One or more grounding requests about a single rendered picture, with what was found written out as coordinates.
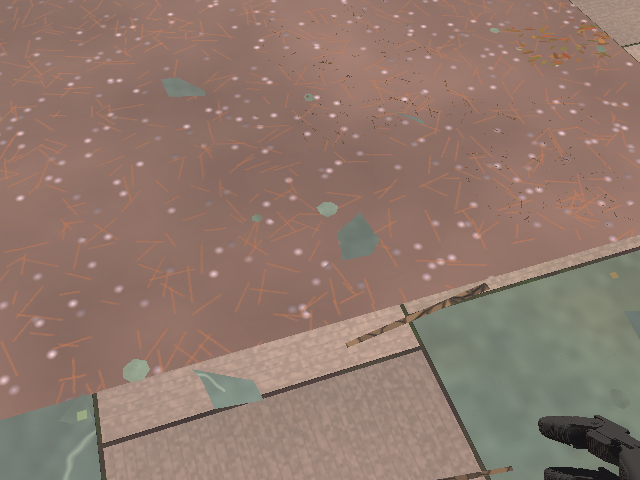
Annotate right robot hand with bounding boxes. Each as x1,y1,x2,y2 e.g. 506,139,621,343
538,415,640,480

